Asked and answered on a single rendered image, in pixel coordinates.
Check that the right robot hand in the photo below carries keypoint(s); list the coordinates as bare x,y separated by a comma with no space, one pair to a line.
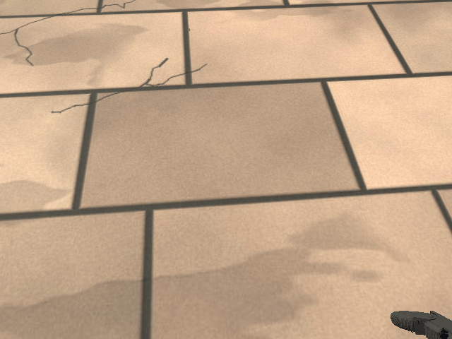
433,325

